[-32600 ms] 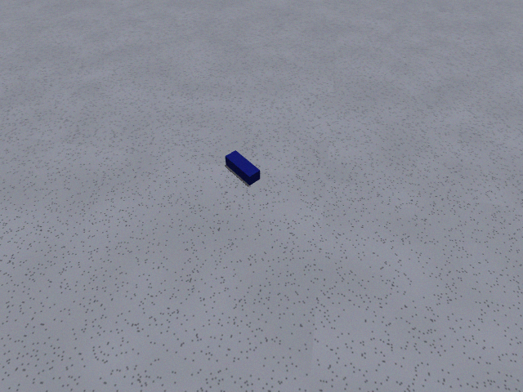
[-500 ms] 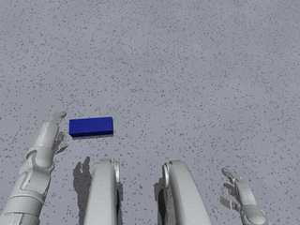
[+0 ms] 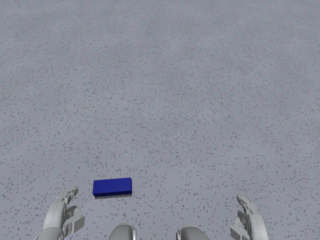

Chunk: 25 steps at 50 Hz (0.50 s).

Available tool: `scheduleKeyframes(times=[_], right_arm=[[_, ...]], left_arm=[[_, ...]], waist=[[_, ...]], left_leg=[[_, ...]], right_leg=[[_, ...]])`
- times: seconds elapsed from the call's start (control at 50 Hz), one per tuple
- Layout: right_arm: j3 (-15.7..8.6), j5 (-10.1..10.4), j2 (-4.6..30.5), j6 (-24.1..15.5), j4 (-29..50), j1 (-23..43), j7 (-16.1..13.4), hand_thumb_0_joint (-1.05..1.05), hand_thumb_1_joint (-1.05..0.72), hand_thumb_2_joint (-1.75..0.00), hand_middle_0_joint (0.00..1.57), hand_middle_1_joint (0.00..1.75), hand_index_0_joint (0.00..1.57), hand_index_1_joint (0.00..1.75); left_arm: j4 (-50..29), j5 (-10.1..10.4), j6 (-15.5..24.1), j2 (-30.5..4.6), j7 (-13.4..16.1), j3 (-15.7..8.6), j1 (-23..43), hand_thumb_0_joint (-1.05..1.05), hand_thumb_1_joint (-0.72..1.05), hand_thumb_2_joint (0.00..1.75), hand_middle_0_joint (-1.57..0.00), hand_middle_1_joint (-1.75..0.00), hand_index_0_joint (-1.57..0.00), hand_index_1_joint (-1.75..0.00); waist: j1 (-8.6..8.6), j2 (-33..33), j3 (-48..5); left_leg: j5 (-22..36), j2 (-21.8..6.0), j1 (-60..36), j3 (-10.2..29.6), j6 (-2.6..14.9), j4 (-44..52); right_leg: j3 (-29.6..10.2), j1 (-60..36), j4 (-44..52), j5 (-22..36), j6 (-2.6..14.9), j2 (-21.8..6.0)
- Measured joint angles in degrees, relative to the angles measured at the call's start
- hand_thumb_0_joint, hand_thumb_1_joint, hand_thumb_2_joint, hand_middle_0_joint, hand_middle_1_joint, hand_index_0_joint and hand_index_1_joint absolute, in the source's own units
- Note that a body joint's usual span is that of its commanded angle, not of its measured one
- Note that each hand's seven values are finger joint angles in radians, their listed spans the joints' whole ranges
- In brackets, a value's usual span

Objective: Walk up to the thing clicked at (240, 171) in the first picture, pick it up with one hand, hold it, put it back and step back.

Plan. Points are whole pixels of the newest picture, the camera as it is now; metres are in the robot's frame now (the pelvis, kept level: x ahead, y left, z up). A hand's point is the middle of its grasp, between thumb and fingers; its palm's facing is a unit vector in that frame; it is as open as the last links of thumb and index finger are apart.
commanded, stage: home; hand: left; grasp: from above
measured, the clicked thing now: (113, 187) +0.46 +0.21 -0.65
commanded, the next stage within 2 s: none
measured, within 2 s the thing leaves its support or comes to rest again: neither
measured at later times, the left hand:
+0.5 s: hand (75, 232) +0.17 +0.18 -0.02, palm faces +0.07 -0.98 -0.19, open 7.4 cm
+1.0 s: hand (75, 231) +0.17 +0.18 -0.02, palm faces +0.05 -0.98 -0.20, open 7.4 cm
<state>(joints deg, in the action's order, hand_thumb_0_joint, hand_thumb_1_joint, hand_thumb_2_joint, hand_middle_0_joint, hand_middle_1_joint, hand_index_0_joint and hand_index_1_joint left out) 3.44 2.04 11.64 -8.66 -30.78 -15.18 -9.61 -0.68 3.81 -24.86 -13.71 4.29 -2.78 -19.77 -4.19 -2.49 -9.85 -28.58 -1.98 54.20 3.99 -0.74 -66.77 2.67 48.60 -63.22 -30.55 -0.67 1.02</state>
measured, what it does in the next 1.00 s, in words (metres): stands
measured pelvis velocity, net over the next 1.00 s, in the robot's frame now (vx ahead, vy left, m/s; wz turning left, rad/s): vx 0.01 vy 0.00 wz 0.01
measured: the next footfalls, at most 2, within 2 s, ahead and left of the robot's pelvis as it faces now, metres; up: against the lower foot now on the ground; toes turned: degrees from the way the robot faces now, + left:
none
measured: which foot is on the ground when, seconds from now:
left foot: down 0.00-1.00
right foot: down 0.00-1.00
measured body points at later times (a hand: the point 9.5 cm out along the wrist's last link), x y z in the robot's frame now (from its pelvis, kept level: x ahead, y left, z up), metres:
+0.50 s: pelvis +0.01 +0.00 +0.03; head +0.03 +0.01 +0.48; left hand +0.16 +0.23 +0.00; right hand +0.19 -0.24 -0.02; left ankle +0.03 +0.12 -0.65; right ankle +0.00 -0.13 -0.65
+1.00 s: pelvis +0.01 +0.00 +0.03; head +0.03 +0.01 +0.48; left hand +0.17 +0.23 +0.00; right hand +0.17 -0.24 -0.04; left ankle +0.03 +0.12 -0.65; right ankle +0.00 -0.13 -0.65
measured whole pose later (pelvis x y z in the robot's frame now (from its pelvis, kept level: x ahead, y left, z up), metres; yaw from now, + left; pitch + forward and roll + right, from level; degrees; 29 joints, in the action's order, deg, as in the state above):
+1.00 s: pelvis +0.01 +0.00 +0.03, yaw +1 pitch +10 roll -3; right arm 2.1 0.2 12.6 -13.1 -30.6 -16.7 -10.7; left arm -7.6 3.3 -25.4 -13.0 1.1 -1.6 -28.8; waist -2.6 -2.6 -8.7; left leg -26.7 -1.5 41.5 3.3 -0.5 -58.5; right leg 2.2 36.0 -54.9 -28.6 -0.9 0.4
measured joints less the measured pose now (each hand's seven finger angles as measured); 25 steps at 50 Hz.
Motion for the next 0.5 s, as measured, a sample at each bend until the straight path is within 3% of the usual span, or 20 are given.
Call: scheduleKeyframes(times=[0.2,0.5], right_arm=[[-1.2,-0.8,0.9,-2.3,1.7,-2.0,-1.5,0.01,-0.9,-0.9,0.2,0.3,0.2,0.3],[-1.2,-1.9,1.1,-4.3,1.5,0.0,-1.0,0.01,-0.9,-0.9,0.2,0.3,0.2,0.3]], left_arm=[[-8.1,0.2,-1.4,0.9,-1.7,0.9,-9.8,0.01,0.9,0.9,-0.21,-0.3,-0.2,-0.3],[-6.9,-0.8,-1.1,0.9,-3.2,1.2,-9.0,0.01,0.9,0.9,-0.21,-0.3,-0.2,-0.3]], waist=[[0.84,-0.7,-0.8],[2.03,0.4,1.1]], left_leg=[[1.4,0.3,-10.7,-0.4,0.2,7.9],[2.0,0.7,-13.1,0.0,0.06,8.7]], right_leg=[[-0.1,-10.8,8.3,1.7,-0.17,-0.4],[0.2,-13.2,8.7,1.9,-0.09,-0.8]])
